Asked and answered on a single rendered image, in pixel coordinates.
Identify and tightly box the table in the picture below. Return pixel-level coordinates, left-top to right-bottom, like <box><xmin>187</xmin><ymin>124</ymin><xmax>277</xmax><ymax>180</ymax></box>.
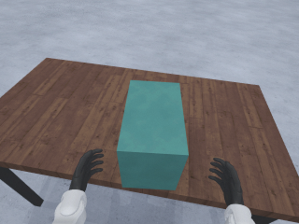
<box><xmin>0</xmin><ymin>58</ymin><xmax>299</xmax><ymax>224</ymax></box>

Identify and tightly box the left robot forearm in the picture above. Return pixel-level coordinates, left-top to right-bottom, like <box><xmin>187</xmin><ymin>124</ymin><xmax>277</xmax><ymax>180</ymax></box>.
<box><xmin>52</xmin><ymin>189</ymin><xmax>87</xmax><ymax>224</ymax></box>

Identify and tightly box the carton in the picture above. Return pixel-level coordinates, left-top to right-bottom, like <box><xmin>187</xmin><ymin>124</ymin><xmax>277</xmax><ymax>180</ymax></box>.
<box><xmin>117</xmin><ymin>80</ymin><xmax>189</xmax><ymax>190</ymax></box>

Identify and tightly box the left robot hand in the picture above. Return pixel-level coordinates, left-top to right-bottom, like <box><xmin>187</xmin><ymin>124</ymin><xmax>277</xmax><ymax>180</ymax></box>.
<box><xmin>69</xmin><ymin>148</ymin><xmax>104</xmax><ymax>192</ymax></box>

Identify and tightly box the right robot forearm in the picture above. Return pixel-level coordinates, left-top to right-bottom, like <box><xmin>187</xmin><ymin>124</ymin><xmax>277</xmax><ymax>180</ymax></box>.
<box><xmin>224</xmin><ymin>203</ymin><xmax>255</xmax><ymax>224</ymax></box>

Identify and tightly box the right robot hand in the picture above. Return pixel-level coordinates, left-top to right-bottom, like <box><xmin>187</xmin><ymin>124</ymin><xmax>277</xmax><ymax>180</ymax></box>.
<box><xmin>208</xmin><ymin>158</ymin><xmax>244</xmax><ymax>206</ymax></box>

